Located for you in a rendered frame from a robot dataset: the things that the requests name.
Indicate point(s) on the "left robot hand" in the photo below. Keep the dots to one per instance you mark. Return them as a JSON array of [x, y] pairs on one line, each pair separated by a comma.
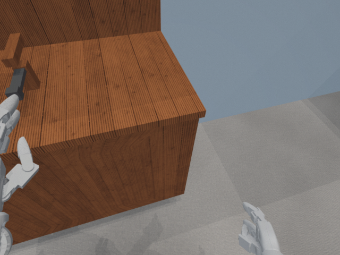
[[22, 173]]

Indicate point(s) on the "counter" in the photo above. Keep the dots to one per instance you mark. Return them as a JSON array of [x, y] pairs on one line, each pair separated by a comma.
[[108, 113]]

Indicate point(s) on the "robot left forearm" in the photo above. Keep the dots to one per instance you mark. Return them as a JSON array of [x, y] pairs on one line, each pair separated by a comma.
[[6, 239]]

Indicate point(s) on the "tap lever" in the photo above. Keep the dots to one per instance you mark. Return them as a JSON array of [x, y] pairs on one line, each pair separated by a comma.
[[17, 83]]

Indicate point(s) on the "right robot hand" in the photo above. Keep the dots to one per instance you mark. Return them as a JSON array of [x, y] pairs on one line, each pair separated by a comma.
[[262, 236]]

